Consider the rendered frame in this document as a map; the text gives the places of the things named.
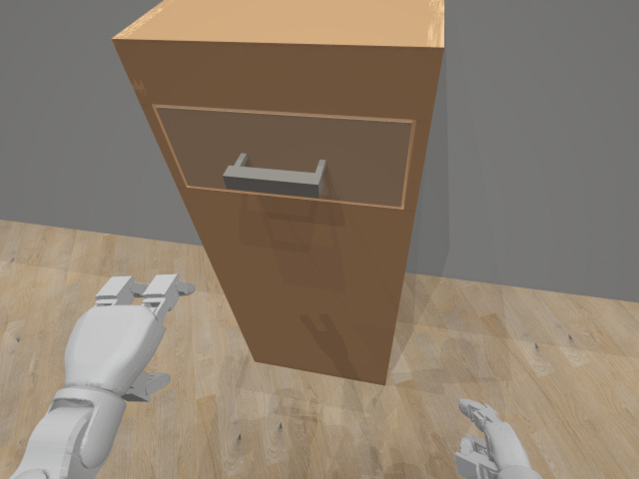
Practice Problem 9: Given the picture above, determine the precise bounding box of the handle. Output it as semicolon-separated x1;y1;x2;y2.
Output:
223;153;326;198

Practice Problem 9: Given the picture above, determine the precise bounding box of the drawer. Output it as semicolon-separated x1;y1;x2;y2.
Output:
156;105;412;207

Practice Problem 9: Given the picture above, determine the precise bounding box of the cabinet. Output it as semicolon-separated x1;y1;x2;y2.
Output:
112;0;444;386

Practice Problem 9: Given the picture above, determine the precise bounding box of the robot left hand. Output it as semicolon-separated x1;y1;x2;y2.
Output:
64;274;196;402

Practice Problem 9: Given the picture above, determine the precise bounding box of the robot right hand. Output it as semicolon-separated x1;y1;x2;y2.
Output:
455;398;532;479

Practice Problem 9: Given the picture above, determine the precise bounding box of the robot left forearm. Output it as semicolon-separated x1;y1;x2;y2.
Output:
9;385;127;479

